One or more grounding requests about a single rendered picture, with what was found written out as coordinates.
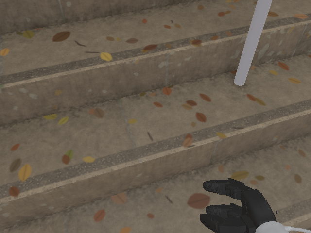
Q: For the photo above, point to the right robot forearm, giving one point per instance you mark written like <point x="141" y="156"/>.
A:
<point x="271" y="227"/>

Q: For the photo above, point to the right robot hand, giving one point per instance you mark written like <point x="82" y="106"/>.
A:
<point x="254" y="210"/>

